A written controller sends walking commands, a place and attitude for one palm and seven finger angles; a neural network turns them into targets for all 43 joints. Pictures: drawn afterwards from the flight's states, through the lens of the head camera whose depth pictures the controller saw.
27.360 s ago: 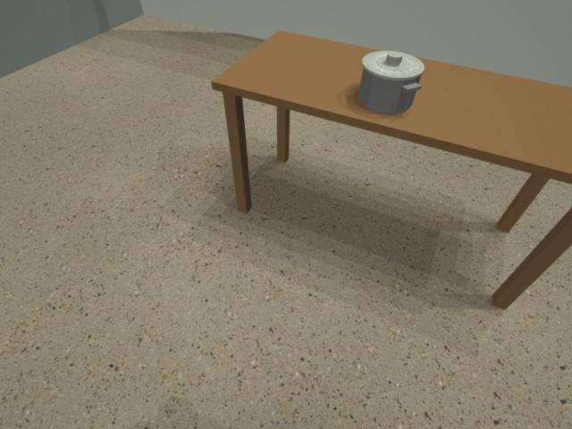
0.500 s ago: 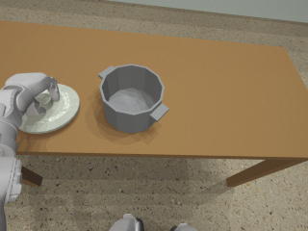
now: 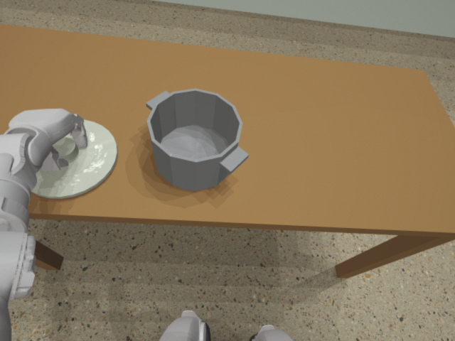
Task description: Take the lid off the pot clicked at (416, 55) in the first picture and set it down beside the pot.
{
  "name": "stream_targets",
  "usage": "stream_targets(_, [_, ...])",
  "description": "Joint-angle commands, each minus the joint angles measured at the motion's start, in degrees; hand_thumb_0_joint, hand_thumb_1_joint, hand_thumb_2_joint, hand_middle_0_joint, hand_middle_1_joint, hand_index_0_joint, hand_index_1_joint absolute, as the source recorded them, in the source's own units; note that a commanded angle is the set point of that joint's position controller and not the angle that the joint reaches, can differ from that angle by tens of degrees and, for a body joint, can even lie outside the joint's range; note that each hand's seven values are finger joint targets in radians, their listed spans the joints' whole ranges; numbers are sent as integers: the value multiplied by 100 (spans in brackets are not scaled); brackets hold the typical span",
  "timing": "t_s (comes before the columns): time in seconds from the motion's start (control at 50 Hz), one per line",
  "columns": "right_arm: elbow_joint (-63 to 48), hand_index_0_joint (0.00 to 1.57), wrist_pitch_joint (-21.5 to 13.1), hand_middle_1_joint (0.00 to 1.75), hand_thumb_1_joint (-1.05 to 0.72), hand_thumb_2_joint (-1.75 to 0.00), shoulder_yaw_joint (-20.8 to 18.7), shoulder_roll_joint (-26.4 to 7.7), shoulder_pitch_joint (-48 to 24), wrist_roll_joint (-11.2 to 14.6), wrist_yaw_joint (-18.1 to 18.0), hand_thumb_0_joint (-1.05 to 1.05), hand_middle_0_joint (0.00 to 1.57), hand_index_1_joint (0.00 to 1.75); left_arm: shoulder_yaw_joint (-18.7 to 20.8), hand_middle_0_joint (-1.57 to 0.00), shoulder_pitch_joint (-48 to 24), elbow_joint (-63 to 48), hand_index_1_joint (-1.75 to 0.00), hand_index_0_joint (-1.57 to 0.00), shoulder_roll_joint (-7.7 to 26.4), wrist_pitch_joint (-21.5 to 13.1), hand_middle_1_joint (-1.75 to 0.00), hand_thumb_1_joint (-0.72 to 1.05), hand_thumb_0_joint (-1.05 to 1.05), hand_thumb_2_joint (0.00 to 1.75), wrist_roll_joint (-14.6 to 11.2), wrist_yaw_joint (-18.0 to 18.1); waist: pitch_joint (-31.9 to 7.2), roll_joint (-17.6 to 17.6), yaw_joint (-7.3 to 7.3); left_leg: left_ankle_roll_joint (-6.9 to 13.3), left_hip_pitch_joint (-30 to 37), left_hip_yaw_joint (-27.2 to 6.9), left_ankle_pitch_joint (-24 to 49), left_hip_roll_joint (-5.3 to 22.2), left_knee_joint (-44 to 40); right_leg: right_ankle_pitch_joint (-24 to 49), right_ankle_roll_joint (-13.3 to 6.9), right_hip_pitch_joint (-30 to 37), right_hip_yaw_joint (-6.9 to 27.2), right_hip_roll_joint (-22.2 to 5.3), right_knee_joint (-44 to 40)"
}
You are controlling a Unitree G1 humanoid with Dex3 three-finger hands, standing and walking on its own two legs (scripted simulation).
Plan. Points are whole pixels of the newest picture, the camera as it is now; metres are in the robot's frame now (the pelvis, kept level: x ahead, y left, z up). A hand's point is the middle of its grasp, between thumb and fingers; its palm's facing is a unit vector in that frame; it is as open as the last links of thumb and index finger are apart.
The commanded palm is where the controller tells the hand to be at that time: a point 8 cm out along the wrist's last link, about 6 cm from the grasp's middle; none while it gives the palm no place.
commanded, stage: open the fingers wide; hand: left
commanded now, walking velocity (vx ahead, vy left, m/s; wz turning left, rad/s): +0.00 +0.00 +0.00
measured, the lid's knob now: (64, 149) +0.47 +0.32 -0.02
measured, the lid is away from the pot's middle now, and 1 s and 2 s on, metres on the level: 0.25 0.26 0.26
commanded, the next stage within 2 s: raise the empty hand in 0.80 s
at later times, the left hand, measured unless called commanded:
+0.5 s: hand (47, 151) +0.44 +0.32 +0.01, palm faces -0.47 -0.10 -0.88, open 9.5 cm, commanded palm +0.47 +0.31 +0.07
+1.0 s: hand (43, 154) +0.43 +0.33 +0.02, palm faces -0.43 -0.08 -0.90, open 11.0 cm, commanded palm +0.47 +0.30 +0.09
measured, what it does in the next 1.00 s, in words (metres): stands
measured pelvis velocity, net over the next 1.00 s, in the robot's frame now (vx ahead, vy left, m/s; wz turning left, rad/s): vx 0.00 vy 0.00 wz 0.00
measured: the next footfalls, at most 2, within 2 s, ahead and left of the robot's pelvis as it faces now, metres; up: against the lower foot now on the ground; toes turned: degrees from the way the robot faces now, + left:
none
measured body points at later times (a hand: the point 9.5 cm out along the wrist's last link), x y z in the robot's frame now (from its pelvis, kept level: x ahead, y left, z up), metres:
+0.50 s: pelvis +0.01 -0.01 +0.00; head +0.11 +0.03 +0.44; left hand +0.46 +0.33 +0.06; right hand +0.04 -0.30 -0.10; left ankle +0.05 +0.02 -0.70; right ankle +0.00 -0.20 -0.70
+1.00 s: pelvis +0.00 +0.00 +0.00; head +0.10 +0.05 +0.44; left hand +0.45 +0.33 +0.07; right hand +0.05 -0.28 -0.10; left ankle +0.05 +0.02 -0.70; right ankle +0.00 -0.20 -0.69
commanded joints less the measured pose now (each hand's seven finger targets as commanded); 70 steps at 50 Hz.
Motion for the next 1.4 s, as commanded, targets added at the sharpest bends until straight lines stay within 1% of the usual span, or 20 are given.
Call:
stream_targets(0.0, [-314,20,-165,30,-90,-90,-381,-1269,727,-4,-147,0,20,30,507,-68,-2503,-1008,-91,-68,1873,-61,-92,39,0,87,-28,161,-2226,882,-19,-749,3767,-1250,749,504,-850,167,-191,-1371,-454,313,-377])
stream_targets(0.02, [-324,20,-188,30,-90,-90,-371,-1289,713,-11,-162,0,20,30,644,-67,-2496,-1093,-90,-67,2086,-120,-91,37,0,86,-40,128,-2283,838,-2,-708,3730,-1183,930,481,-786,271,-201,-1258,-438,298,-392])
stream_targets(0.28, [-328,20,-78,30,-90,-90,-390,-1250,750,-18,-181,0,20,30,698,-50,-2207,-1156,-86,-50,2120,-383,-87,15,0,76,-135,-62,-2387,948,-42,-615,3631,-861,1640,444,-524,564,-188,-1101,-500,339,-395])
stream_targets(0.36, [-314,20,-17,30,-90,-90,-446,-1210,745,-61,-149,0,20,30,881,-44,-2072,-1517,-86,-44,2213,-485,-86,8,0,72,-159,-88,-2853,1221,49,-699,4071,-839,2540,461,-420,856,-196,-977,-522,354,-369])
stream_targets(0.4, [-313,20,19,30,-90,-90,-427,-1226,697,-37,-124,0,20,30,818,-41,-1800,-1153,-86,-41,2100,-481,-86,5,0,70,-210,-107,-2500,861,13,-662,3696,-797,2179,449,-439,751,-179,-996,-531,373,-393])
stream_targets(0.48, [-288,20,63,30,-90,-90,-457,-1229,689,-22,-91,0,20,30,676,-35,-1954,-1250,-85,-35,1958,-469,-85,-2,0,66,-218,-126,-2387,884,-22,-636,3713,-816,2047,459,-493,655,-182,-1063,-523,359,-430])
stream_targets(0.6, [-321,20,38,30,-90,-90,-385,-1251,644,9,-130,0,20,30,922,-35,-1932,-1108,-87,-35,2344,-522,-87,-1,0,64,-217,-74,-2237,716,-15,-547,3389,-766,1564,422,-531,574,-186,-916,-499,354,-433])
stream_targets(0.64, [-328,20,48,30,-90,-90,-410,-1273,660,-41,-142,0,20,30,1128,-34,-2202,-1657,-87,-34,2612,-594,-87,0,0,63,-172,-60,-2683,1108,76,-627,3800,-861,2055,452,-537,708,-205,-871,-496,330,-393])
stream_targets(0.7, [-321,20,64,30,-90,-90,-469,-1182,602,-57,-75,0,20,30,797,-34,-1861,-1599,-88,-34,1977,-569,-88,0,0,62,-190,-21,-2599,1269,55,-763,4183,-982,2421,531,-508,606,-201,-1192,-565,357,-403])
stream_targets(0.72, [-313,20,55,30,-90,-90,-470,-1200,586,-46,-58,0,20,30,879,-34,-1801,-1566,-88,-34,2041,-592,-88,0,0,62,-221,-40,-2567,1197,87,-762,4199,-1003,2536,544,-506,645,-204,-1185,-538,342,-400])
stream_targets(0.8, [-319,20,119,30,-90,-90,-443,-1233,585,1,-19,0,20,30,575,-34,-1855,-1068,-88,-34,1777,-395,-88,0,0,63,-268,-14,-2019,611,-33,-633,3488,-960,1299,486,-666,326,-183,-1193,-528,342,-455])
stream_targets(0.82, [-297,20,90,30,-90,-90,-445,-1256,564,2,-18,0,20,30,438,-34,-2130,-1244,-87,-34,1657,-387,-87,0,0,63,-250,-36,-1965,824,-37,-648,3588,-1017,1235,504,-708,302,-198,-1328,-487,309,-443])
stream_targets(0.94, [-344,20,40,30,-90,-90,-468,-1252,579,-47,-91,0,20,30,939,-34,-2470,-2130,-87,-34,2254,-453,-87,-1,0,64,-221,95,-2847,1287,122,-844,4500,-1352,1882,576,-784,462,-205,-1151,-446,302,-411])
stream_targets(1.0, [-325,20,27,30,-90,-90,-486,-1202,540,-21,-56,0,20,30,582,-34,-2209,-1711,-87,-34,1672,-289,-87,-1,0,64,-255,153,-2471,1122,66,-901,4440,-1484,1485,610,-912,281,-169,-1382,-481,309,-435])
stream_targets(1.08, [-343,20,-14,30,-90,-90,-425,-1237,531,52,-8,0,20,30,357,-34,-2242,-1139,-87,-34,1552,5,-87,-1,0,64,-252,144,-1921,735,57,-791,3824,-1378,502,523,-1116,66,-184,-1240,-443,288,-532])
stream_targets(1.12, [-323,20,-58,30,-90,-90,-438,-1259,511,48,-2,0,20,30,132,-34,-2663,-1543,-87,-34,1393,51,-87,-1,0,64,-233,60,-2042,1064,57,-845,4093,-1449,633,565,-1160,144,-201,-1265,-417,247,-520])
stream_targets(1.18, [-353,20,-96,30,-90,-90,-453,-1231,533,56,-33,0,20,30,304,-34,-2656,-1633,-87,-34,1555,68,-87,-1,0,64,-280,-51,-2318,991,85,-927,4433,-1590,826,599,-1191,200,-174,-1137,-392,266,-554])
stream_targets(1.22, [-357,20,-157,30,-90,-90,-449,-1274,538,44,-92,0,20,30,615,-34,-2771,-1891,-87,-34,1970,-30,-87,-1,0,64,-312,-132,-2528,994,154,-970,4611,-1624,1191,610,-1210,365,-172,-972,-348,236,-599])
stream_targets(1.28, [-323,20,-194,30,-90,-90,-421,-1238,534,66,-94,0,20,30,318,-34,-2689,-1489,-87,-34,1589,21,-87,-1,0,64,-333,-190,-2062,843,82,-946,4349,-1592,868,602,-1322,235,-156,-1027,-383,245,-662])
stream_targets(1.38, [-327,20,-255,30,-90,-90,-427,-1252,547,70,-68,0,20,30,190,-34,-2673,-1345,-87,-34,1461,83,-87,-1,0,64,-334,-262,-1844,714,98,-931,4207,-1516,623,574,-1416,204,-162,-920,-354,226,-758])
